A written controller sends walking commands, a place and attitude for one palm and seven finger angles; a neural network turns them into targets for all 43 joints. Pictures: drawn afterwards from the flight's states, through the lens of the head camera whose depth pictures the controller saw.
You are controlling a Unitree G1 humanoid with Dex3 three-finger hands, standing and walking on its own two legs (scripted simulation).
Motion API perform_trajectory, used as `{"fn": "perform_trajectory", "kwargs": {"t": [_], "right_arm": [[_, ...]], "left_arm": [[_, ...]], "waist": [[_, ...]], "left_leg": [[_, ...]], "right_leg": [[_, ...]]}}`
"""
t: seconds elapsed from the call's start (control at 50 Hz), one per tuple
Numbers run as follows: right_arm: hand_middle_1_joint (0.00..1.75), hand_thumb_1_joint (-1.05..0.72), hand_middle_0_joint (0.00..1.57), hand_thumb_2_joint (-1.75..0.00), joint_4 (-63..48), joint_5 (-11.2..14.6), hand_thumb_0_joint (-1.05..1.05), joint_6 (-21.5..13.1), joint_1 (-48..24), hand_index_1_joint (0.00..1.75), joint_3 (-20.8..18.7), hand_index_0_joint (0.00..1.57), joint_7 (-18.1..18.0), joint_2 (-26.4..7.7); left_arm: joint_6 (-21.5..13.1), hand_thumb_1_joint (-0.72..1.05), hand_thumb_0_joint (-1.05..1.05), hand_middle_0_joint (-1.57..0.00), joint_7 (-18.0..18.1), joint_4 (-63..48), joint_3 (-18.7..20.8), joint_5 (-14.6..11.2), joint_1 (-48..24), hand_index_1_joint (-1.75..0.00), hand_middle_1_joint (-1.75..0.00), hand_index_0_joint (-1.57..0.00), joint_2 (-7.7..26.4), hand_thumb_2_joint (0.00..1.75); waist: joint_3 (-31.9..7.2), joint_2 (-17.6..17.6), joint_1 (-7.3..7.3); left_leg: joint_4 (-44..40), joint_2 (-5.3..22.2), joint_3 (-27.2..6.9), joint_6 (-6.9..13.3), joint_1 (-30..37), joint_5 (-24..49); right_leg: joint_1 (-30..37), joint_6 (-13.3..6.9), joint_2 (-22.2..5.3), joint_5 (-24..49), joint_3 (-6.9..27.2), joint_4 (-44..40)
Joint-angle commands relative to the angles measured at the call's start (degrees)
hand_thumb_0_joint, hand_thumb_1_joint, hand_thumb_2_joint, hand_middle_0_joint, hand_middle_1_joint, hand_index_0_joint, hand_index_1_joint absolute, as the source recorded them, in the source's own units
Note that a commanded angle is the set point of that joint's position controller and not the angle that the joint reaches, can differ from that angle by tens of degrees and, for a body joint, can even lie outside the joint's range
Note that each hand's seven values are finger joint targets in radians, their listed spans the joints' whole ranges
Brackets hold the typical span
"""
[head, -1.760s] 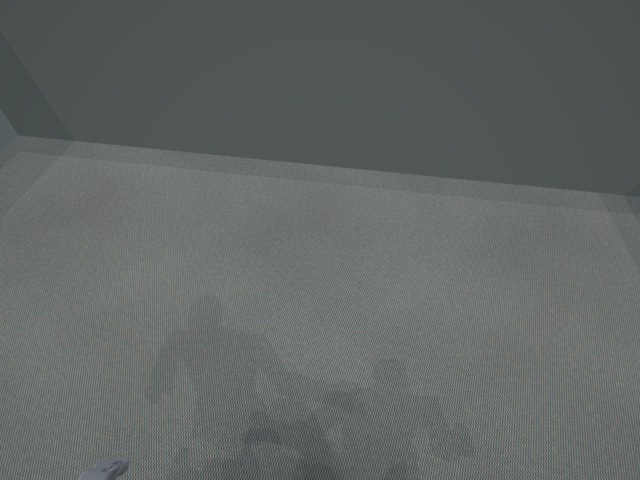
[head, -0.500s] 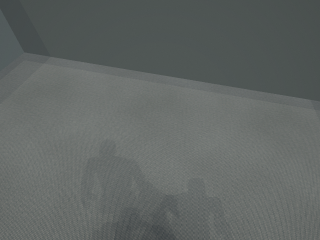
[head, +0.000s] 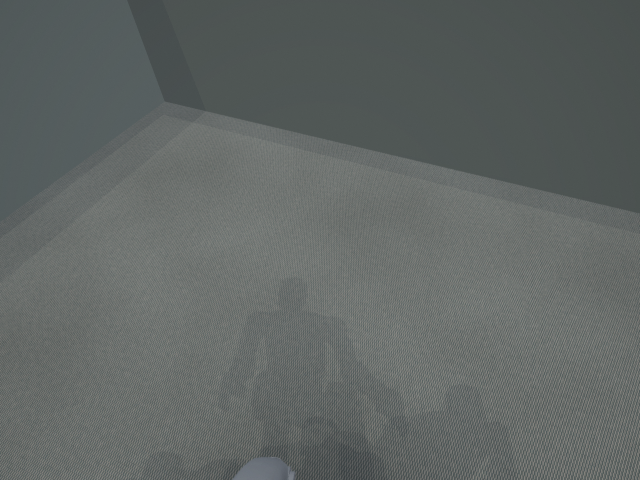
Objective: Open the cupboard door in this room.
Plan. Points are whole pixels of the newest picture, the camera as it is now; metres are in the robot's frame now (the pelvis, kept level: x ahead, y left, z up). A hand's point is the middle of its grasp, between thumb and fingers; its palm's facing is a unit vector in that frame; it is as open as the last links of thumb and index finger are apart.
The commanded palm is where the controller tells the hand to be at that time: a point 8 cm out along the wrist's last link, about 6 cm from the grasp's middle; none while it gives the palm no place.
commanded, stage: turn or walk to find it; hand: left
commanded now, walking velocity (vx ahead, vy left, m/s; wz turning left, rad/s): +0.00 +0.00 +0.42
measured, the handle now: out of the picture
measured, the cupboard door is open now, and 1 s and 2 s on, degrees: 0 0 0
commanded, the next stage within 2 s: none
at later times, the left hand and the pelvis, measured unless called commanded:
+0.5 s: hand out of the picture -0.03 +0.26 -0.17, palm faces +0.25 -0.93 -0.25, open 7.4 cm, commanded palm none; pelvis -0.03 +0.04 +0.00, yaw +12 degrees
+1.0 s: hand out of the picture -0.09 +0.21 -0.17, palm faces +0.44 -0.87 -0.23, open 7.4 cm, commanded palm none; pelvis -0.06 +0.01 +0.00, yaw +26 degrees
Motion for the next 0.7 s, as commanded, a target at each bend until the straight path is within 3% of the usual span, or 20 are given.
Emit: {"fn": "perform_trajectory", "kwargs": {"t": [0.0,0.12,0.16,0.18,0.2,0.22,0.24,0.26,0.28,0.32,0.36,0.46,0.52,0.56,0.58,0.6,0.62,0.64,0.66,0.68], "right_arm": [[0.30,-0.90,0.20,-0.90,-3.8,0.3,0.00,-0.7,-3.3,0.30,0.2,0.20,-0.1,-2.7],[0.30,-0.90,0.20,-0.90,-4.6,1.1,0.00,-1.8,-7.1,0.30,1.4,0.20,-0.3,-1.7],[0.30,-0.90,0.20,-0.90,-3.9,1.2,0.00,-2.3,-4.5,0.30,1.5,0.20,-0.5,-2.1],[0.30,-0.90,0.20,-0.90,-3.2,1.1,0.00,-2.7,-2.0,0.30,1.5,0.20,-0.6,-2.8],[0.30,-0.90,0.20,-0.90,-2.6,0.8,0.00,-3.4,0.4,0.30,0.9,0.20,-0.6,-5.8],[0.30,-0.90,0.20,-0.90,-3.0,0.4,0.00,-3.7,1.0,0.30,-0.3,0.20,-0.7,-11.2],[0.30,-0.90,0.20,-0.90,-2.7,0.7,0.00,-3.1,3.8,0.30,-0.7,0.20,-0.8,-13.1],[0.30,-0.90,0.20,-0.90,-1.4,0.5,0.00,-3.5,4.6,0.30,-0.5,0.20,-1.7,-11.2],[0.30,-0.90,0.20,-0.90,-1.7,0.4,0.00,-3.4,2.0,0.30,-0.1,0.20,-2.2,-9.9],[0.30,-0.90,0.20,-0.90,-3.3,0.4,0.00,-3.8,-2.4,0.30,0.8,0.20,-2.4,-7.8],[0.30,-0.90,0.20,-0.90,-3.6,0.4,0.00,-3.9,-3.0,0.30,0.6,0.20,-2.4,-7.8],[0.30,-0.90,0.20,-0.90,-3.6,0.1,0.00,-3.5,-1.6,0.30,0.2,0.20,-2.1,-8.3],[0.30,-0.90,0.20,-0.90,-4.1,-0.1,0.00,-3.1,-1.9,0.30,-0.1,0.20,-1.9,-8.0],[0.30,-0.90,0.20,-0.90,-4.6,-0.1,0.00,-3.0,-2.9,0.30,-0.4,0.20,-1.8,-8.2],[0.30,-0.90,0.20,-0.90,-4.8,0.2,0.00,-2.9,-3.4,0.30,-0.4,0.20,-1.7,-7.9],[0.30,-0.90,0.20,-0.90,-5.2,0.5,0.00,-2.9,-3.3,0.30,-0.3,0.20,-1.4,-6.6],[0.30,-0.90,0.20,-0.90,-5.7,1.1,0.00,-2.9,-1.6,0.30,0.1,0.20,-1.0,-2.9],[0.30,-0.90,0.20,-0.90,-7.2,0.7,0.00,-2.7,-2.1,0.30,0.1,0.20,-1.0,-2.0],[0.30,-0.90,0.20,-0.90,-6.2,0.0,0.00,-1.7,-2.7,0.30,-0.6,0.20,-1.1,-4.3],[0.30,-0.90,0.20,-0.90,-5.2,0.2,0.00,-1.2,-2.9,0.30,-0.9,0.20,-0.6,-3.9]], "left_arm": [[-1.6,0.90,0.00,-0.20,0.7,-3.0,2.8,0.2,2.8,-0.30,-0.30,-0.20,10.7,0.90],[-1.3,0.90,0.00,-0.20,0.6,-1.0,3.9,0.7,6.2,-0.30,-0.30,-0.20,13.3,0.90],[-1.1,0.90,0.00,-0.20,0.6,-0.7,4.1,0.6,5.2,-0.30,-0.30,-0.20,13.8,0.90],[-0.9,0.90,0.00,-0.20,0.6,-0.6,4.2,0.1,3.9,-0.30,-0.30,-0.20,13.6,0.90],[-0.6,0.90,0.00,-0.20,0.4,-1.1,3.8,-0.3,4.3,-0.30,-0.30,-0.20,11.8,0.90],[-0.3,0.90,0.00,-0.20,-0.1,-2.9,3.1,-0.5,4.6,-0.30,-0.30,-0.20,8.3,0.90],[0.1,0.90,0.00,-0.20,0.1,-4.4,2.5,0.1,2.4,-0.30,-0.30,-0.20,7.3,0.90],[0.8,0.90,0.00,-0.20,0.5,-3.9,2.5,0.0,-1.3,-0.30,-0.30,-0.20,7.4,0.90],[0.9,0.90,0.00,-0.20,0.3,-3.5,2.8,-0.3,-2.5,-0.30,-0.30,-0.20,7.7,0.90],[0.7,0.90,0.00,-0.20,-0.5,-1.8,3.0,-0.4,-0.4,-0.30,-0.30,-0.20,7.7,0.90],[0.9,0.90,0.00,-0.20,-0.6,-1.2,2.9,-0.5,0.6,-0.30,-0.30,-0.20,7.0,0.90],[1.0,0.90,0.00,-0.20,-0.5,-2.7,2.7,-0.7,-1.5,-0.30,-0.30,-0.20,5.9,0.90],[0.5,0.90,0.00,-0.20,-0.3,-3.3,2.8,-0.8,-1.0,-0.30,-0.30,-0.20,5.6,0.90],[0.1,0.90,0.00,-0.20,-0.1,-3.1,2.8,-1.0,1.4,-0.30,-0.30,-0.20,5.6,0.90],[-0.3,0.90,0.00,-0.20,0.0,-2.7,3.0,-0.9,3.3,-0.30,-0.30,-0.20,5.9,0.90],[-0.9,0.90,0.00,-0.20,0.2,-2.5,3.3,-0.7,5.0,-0.30,-0.30,-0.20,7.2,0.90],[-1.7,0.90,0.00,-0.20,0.7,-2.6,4.2,0.2,5.7,-0.30,-0.30,-0.20,12.2,0.90],[-1.5,0.90,0.00,-0.20,0.6,-3.5,4.6,0.2,5.7,-0.30,-0.30,-0.20,15.4,0.90],[-1.7,0.90,0.00,-0.20,0.7,-3.9,4.6,-0.2,4.4,-0.30,-0.30,-0.20,13.6,0.90],[-1.4,0.90,0.00,-0.20,0.7,-4.6,4.1,-0.1,1.0,-0.30,-0.30,-0.20,12.3,0.90]], "waist": [[1.8,-10.1,2.60],[-3.2,-13.0,4.52],[-5.1,-12.7,2.98],[-6.2,-11.2,1.28],[-8.8,-4.4,0.17],[-9.0,12.1,-0.03],[-8.4,12.6,-1.58],[-7.7,12.9,-2.44],[-4.7,12.5,-1.46],[-3.8,8.1,0.80],[-3.5,7.2,1.09],[-2.2,6.9,0.34],[-2.7,8.0,0.44],[-3.8,7.1,1.85],[-4.2,5.7,2.83],[-4.7,2.1,3.79],[-5.3,-11.5,3.72],[-4.5,-18.5,4.39],[-3.9,-18.6,4.48],[-0.5,-13.8,2.81]], "left_leg": [[-2.1,2.4,2.2,-1.1,-1.7,-2.0],[-21.3,2.0,6.1,-0.3,6.2,-7.3],[-30.2,1.5,7.4,0.3,12.1,-2.5],[-38.2,2.0,7.2,0.8,17.1,3.9],[-44.2,5.8,3.5,2.2,26.7,14.5],[-44.8,20.1,-13.1,7.7,35.5,33.4],[-43.2,25.3,-14.6,13.6,32.8,45.1],[-43.5,22.6,-14.3,13.9,29.3,46.0],[-43.5,20.8,-12.6,13.8,26.4,43.1],[-43.0,16.8,-8.1,12.3,24.9,41.2],[-43.6,15.3,-6.8,12.0,24.0,38.5],[-44.9,15.1,-10.6,12.8,21.4,30.4],[-43.7,14.5,-13.1,12.6,19.6,30.5],[-41.5,13.5,-13.8,11.7,17.8,29.9],[-39.5,12.1,-13.1,10.2,14.7,26.4],[-35.7,9.4,-11.6,7.7,10.7,20.2],[-24.5,2.4,-4.2,3.4,1.0,5.1],[-12.2,-1.9,0.1,1.4,-2.6,-13.3],[-4.2,0.6,-3.5,1.8,-0.8,-12.3],[1.7,1.1,-2.8,1.6,-0.8,-8.5]], "right_leg": [[0.2,-6.5,-14.3,13.2,9.3,-11.8],[6.8,-7.3,-16.5,31.9,6.9,-5.2],[5.6,-5.2,-16.0,33.2,5.0,-1.8],[3.8,-2.8,-14.9,31.2,2.5,1.8],[-2.4,0.4,-12.3,23.5,-0.8,9.1],[-18.1,4.6,-5.2,-6.3,-3.9,19.7],[-20.8,5.0,-3.6,-19.7,-1.2,28.0],[-21.0,5.4,-3.3,-17.7,2.9,31.7],[-21.6,5.4,-3.8,-14.7,4.0,34.1],[-20.4,5.8,-3.6,-9.5,3.4,34.4],[-18.7,6.3,-3.0,-8.0,2.8,31.8],[-15.1,6.3,-1.5,-8.2,2.5,22.3],[-10.2,5.6,0.0,-7.8,2.1,14.7],[-5.3,5.3,0.9,-4.1,1.8,7.3],[-0.5,5.2,0.9,1.3,1.4,1.3],[5.4,4.8,-1.2,6.4,3.1,-6.5],[12.2,1.1,-13.5,9.8,15.8,-11.8],[8.0,-5.5,-24.4,14.8,24.1,-13.6],[1.3,-7.0,-22.9,8.6,23.6,-15.5],[-2.9,-6.7,-20.2,2.7,20.6,-16.4]]}}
